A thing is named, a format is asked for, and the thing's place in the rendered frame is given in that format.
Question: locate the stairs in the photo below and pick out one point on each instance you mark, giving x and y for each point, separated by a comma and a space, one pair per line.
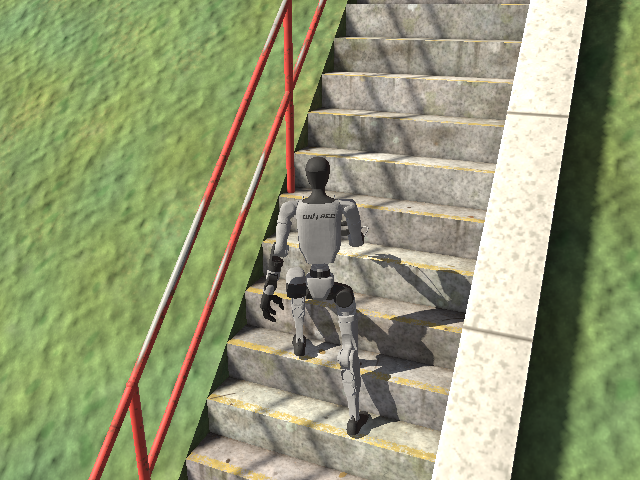
411, 124

